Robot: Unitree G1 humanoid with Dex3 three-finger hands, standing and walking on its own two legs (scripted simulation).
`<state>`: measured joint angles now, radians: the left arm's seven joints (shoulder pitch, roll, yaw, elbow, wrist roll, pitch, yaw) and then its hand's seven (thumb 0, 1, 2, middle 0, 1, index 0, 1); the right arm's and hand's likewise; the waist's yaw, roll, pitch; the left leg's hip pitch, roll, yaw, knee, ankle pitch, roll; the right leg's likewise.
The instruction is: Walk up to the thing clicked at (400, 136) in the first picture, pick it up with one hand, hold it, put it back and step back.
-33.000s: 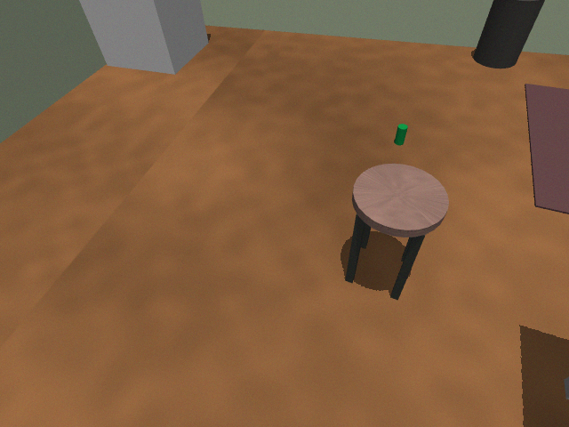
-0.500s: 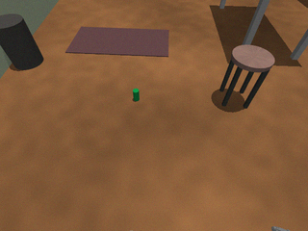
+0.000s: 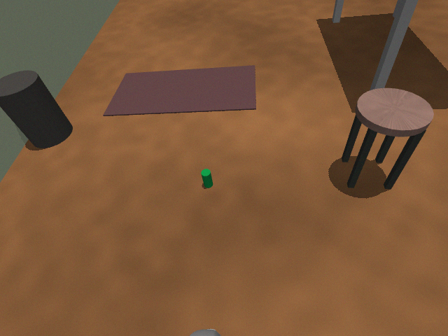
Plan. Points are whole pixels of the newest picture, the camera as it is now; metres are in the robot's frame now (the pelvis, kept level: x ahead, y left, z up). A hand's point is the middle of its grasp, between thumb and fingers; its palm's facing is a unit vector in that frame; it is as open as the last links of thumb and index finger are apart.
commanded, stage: walk up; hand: left
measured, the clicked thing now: (207, 178) +1.01 +0.26 -0.71
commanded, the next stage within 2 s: none
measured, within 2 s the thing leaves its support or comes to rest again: neither
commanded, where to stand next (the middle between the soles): +0.60 +0.04 m, yaw +0 degrees
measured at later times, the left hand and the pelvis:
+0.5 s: hand (107, 279) +0.27 +0.33 -0.14, palm faces -0.10 -0.94 -0.34, open 7.3 cm; pelvis +0.20 +0.06 +0.01, yaw -2 degrees
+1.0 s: hand (130, 214) +0.43 +0.32 -0.13, palm faces -0.02 -0.93 -0.36, open 7.3 cm; pelvis +0.38 +0.05 +0.00, yaw +0 degrees
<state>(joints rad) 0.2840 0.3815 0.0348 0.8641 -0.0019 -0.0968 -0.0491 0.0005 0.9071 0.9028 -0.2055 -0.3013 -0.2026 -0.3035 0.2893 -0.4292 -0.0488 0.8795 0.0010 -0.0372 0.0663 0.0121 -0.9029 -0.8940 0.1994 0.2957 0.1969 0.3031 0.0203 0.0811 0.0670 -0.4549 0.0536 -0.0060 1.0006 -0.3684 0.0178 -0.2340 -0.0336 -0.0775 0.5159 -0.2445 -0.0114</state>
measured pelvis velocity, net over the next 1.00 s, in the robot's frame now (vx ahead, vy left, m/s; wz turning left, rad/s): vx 0.38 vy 0.05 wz -0.01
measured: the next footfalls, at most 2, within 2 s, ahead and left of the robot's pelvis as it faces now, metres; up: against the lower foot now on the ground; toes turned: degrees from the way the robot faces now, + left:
left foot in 0.18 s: +0.23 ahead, +0.16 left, +0.00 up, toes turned +6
right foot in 0.66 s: +0.40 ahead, -0.09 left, +0.00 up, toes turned -5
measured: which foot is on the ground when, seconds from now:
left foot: up 0.00-0.16, down 0.18-0.68, up 0.70-1.00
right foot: down 0.00-0.20, up 0.22-0.64, down 0.66-1.00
